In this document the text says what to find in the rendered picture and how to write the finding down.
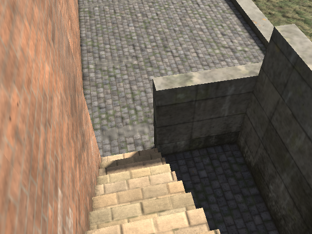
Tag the stairs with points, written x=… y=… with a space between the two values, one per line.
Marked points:
x=137 y=193

